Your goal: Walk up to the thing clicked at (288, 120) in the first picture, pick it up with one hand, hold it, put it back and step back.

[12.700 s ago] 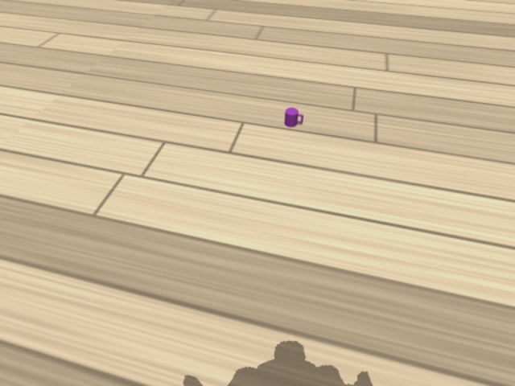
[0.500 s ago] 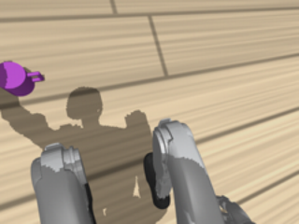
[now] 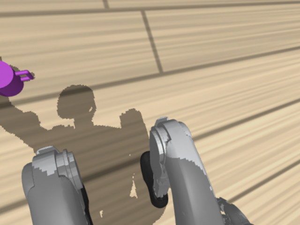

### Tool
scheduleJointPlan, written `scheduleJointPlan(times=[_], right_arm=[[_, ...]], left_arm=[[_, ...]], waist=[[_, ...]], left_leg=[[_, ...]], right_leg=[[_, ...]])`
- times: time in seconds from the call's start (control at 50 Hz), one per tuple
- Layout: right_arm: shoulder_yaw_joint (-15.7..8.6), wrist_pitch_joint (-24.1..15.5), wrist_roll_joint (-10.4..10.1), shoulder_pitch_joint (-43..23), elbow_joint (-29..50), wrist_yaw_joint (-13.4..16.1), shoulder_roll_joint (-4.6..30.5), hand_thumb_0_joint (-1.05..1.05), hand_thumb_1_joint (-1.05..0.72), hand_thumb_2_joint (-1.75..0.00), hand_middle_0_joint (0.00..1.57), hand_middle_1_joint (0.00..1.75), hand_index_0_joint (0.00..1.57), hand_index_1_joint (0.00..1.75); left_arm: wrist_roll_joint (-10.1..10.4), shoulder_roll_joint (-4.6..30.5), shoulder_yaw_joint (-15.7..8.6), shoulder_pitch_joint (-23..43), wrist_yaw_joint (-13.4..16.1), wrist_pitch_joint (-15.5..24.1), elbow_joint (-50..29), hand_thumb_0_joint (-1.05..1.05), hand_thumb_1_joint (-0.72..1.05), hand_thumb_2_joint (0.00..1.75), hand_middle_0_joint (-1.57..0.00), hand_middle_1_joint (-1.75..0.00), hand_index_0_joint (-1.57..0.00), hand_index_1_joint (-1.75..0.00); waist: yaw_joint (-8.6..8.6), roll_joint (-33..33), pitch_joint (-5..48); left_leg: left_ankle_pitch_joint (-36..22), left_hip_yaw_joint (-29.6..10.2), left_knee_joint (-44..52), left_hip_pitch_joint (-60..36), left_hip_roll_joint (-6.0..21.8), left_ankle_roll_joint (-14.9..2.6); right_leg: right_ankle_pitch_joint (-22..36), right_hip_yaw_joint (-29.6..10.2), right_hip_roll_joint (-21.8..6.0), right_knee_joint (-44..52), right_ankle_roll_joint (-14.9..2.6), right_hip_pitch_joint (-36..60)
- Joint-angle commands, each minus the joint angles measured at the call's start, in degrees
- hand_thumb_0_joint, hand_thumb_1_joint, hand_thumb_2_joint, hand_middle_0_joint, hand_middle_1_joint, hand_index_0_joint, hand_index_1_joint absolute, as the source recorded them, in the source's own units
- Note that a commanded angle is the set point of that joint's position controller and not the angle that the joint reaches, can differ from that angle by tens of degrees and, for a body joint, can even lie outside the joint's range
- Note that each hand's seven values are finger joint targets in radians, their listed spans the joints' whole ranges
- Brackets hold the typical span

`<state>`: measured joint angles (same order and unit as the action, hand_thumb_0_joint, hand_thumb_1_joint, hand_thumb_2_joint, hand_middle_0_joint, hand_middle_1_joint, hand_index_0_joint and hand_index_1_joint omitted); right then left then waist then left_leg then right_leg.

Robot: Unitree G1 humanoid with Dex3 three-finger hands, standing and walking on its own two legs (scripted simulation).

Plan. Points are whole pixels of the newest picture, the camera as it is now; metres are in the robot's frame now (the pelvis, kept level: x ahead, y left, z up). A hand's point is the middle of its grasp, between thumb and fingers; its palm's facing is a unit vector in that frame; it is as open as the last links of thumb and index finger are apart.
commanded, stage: rise first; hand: left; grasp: from above
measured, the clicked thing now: (9, 78) +0.53 +0.29 -0.28
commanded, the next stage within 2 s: none
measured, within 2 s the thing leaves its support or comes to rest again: neither
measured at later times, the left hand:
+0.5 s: hand out of the picture +0.48 +0.35 -0.16, palm faces -0.44 -0.07 -0.89, open 14.2 cm
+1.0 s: hand out of the picture +0.48 +0.34 -0.16, palm faces -0.45 -0.07 -0.89, open 14.1 cm
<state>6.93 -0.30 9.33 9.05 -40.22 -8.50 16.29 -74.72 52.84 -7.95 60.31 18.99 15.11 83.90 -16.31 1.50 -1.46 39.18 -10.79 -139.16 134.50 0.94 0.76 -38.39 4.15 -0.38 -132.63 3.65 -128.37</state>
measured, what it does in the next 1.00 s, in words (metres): stands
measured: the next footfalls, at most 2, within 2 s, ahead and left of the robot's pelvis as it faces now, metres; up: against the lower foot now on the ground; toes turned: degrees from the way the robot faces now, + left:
none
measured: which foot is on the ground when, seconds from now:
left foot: down 0.00-1.00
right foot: down 0.00-1.00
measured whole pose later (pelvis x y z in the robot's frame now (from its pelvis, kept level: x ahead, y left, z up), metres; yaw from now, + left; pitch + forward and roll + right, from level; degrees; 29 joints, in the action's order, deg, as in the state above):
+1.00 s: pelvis +0.00 +0.00 +0.00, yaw +0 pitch +33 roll -11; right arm 7.7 0.0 8.4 9.8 -38.6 -8.7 16.5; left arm -74.1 53.7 -7.2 60.5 16.8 14.3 83.0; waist -16.9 1.2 -1.4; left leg 38.4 -10.9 -139.0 134.7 0.7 0.6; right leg -37.7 4.3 -0.4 -132.2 3.7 -128.3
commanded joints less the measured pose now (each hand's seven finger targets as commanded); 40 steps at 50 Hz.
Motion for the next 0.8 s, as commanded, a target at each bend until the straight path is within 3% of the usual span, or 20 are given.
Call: scheduleJointPlan(times=[0.0,0.04,0.08,0.1,0.18,0.24,0.3,0.36,0.54,0.62,0.74,0.78], right_arm=[[-4.8,0.1,0.1,12.7,0.1,0.5,15.8,0.00,-0.91,-0.90,0.20,0.30,0.20,0.30],[-4.6,-0.1,0.0,12.5,0.2,0.5,15.6,0.00,-0.91,-0.91,0.20,0.30,0.20,0.30],[-4.4,-0.1,0.1,12.9,0.3,0.3,15.8,0.00,-0.91,-0.90,0.20,0.30,0.20,0.30],[-4.6,-0.1,0.0,12.8,0.5,0.4,16.0,0.00,-0.91,-0.90,0.20,0.30,0.20,0.30],[-4.4,0.0,0.1,13.0,0.3,0.3,15.7,0.00,-0.91,-0.90,0.20,0.30,0.20,0.30],[-4.5,0.0,0.1,13.3,0.4,0.2,15.9,0.00,-0.91,-0.90,0.20,0.30,0.20,0.30],[-4.5,0.0,-0.1,12.7,0.4,0.2,15.9,0.00,-0.91,-0.90,0.20,0.30,0.20,0.30],[-4.5,0.2,-0.3,13.0,0.7,0.2,15.9,0.00,-0.91,-0.90,0.20,0.30,0.20,0.30],[-4.2,0.2,-0.6,12.7,1.2,0.2,15.7,0.00,-0.91,-0.90,0.20,0.30,0.20,0.30],[-4.2,0.2,-0.5,12.6,1.2,0.4,15.9,0.00,-0.91,-0.90,0.20,0.30,0.20,0.30],[-4.2,0.2,-0.5,13.1,1.3,0.5,16.3,0.00,-0.91,-0.90,0.20,0.30,0.20,0.30],[-4.1,0.3,-0.8,12.8,1.2,0.5,16.1,0.00,-0.91,-0.90,0.20,0.30,0.20,0.30]], left_arm=[[0.9,16.3,-1.6,17.8,2.1,0.0,-8.0,0.00,-0.58,1.03,-0.07,-1.04,-0.06,-1.05],[0.9,15.3,-0.8,16.6,1.8,-0.3,-6.3,0.00,-0.58,1.02,-0.06,-1.05,-0.06,-1.06],[0.7,16.4,-1.4,16.8,1.8,-0.2,-7.3,0.00,-0.59,1.03,-0.07,-1.04,-0.06,-1.05],[1.2,17.5,-2.4,16.8,1.9,-0.2,-8.5,0.00,-0.57,1.02,-0.07,-1.04,-0.07,-1.04],[1.0,16.7,-1.6,17.0,1.7,-0.1,-8.5,0.00,-0.58,1.03,-0.07,-1.04,-0.06,-1.05],[1.0,18.0,-2.3,17.4,1.7,-0.3,-9.8,0.00,-0.58,1.02,-0.07,-1.04,-0.07,-1.05],[1.3,15.7,-1.1,16.7,1.2,-0.7,-8.4,0.00,-0.59,1.03,-0.07,-1.03,-0.06,-1.04],[1.2,16.6,-1.4,16.5,0.9,-0.6,-9.8,0.00,-0.58,1.02,-0.07,-1.04,-0.07,-1.05],[1.6,15.4,0.0,16.9,-0.3,-0.4,-8.5,0.00,-0.58,1.03,-0.09,-1.02,-0.07,-1.03],[1.4,16.6,-0.9,17.4,-0.1,0.1,-9.1,0.00,-0.57,1.03,-0.08,-1.02,-0.07,-1.03],[0.9,16.3,-0.6,19.2,0.5,0.3,-9.7,0.00,-0.57,1.03,-0.08,-1.02,-0.07,-1.04],[0.8,16.9,-0.8,18.1,0.6,0.0,-9.3,0.00,-0.58,1.03,-0.08,-1.03,-0.07,-1.04]], waist=[[-0.71,-22.8,40.0],[-0.95,-22.0,38.1],[-1.03,-22.0,38.3],[-0.08,-21.9,40.1],[-0.97,-21.7,41.2],[-0.61,-22.7,41.1],[-1.02,-23.7,39.8],[-0.59,-23.5,40.5],[-1.45,-21.4,38.0],[-0.83,-21.7,38.6],[-1.51,-23.5,39.1],[-0.76,-23.5,40.0]], left_leg=[[-10.7,6.3,14.5,-32.2,-0.4,-1.88],[-9.9,6.4,14.0,-31.6,-0.3,-1.99],[-10.5,6.8,14.0,-31.0,-0.4,-2.08],[-10.9,6.7,13.8,-31.8,-0.4,-2.09],[-12.6,6.7,13.3,-31.9,-0.3,-2.12],[-12.8,6.9,13.3,-32.1,-0.2,-2.06],[-12.5,6.0,14.0,-33.9,0.0,-1.77],[-12.6,6.0,14.3,-33.6,-0.2,-1.73],[-9.3,6.4,14.1,-30.5,-0.4,-2.13],[-8.9,6.3,14.6,-31.2,-0.4,-2.00],[-10.1,5.8,14.9,-32.7,-0.3,-1.72],[-11.3,6.1,14.9,-33.0,-0.5,-1.70]], right_leg=[[12.7,6.2,2.0,11.7,-5.21,16.9],[12.1,6.1,2.1,12.0,-5.16,16.4],[12.6,6.0,2.1,12.2,-4.93,18.1],[13.0,5.9,2.1,12.2,-5.02,18.4],[14.7,6.0,2.3,12.0,-4.86,19.6],[14.9,5.8,2.2,12.0,-4.89,19.9],[13.9,6.4,2.2,11.6,-5.14,16.5],[14.1,6.4,2.2,11.7,-5.12,17.6],[11.7,6.1,2.3,12.6,-5.20,17.3],[11.3,6.2,2.3,12.7,-5.07,17.3],[12.2,6.6,2.1,11.9,-5.09,16.0],[13.1,6.3,2.1,11.9,-5.18,16.6]])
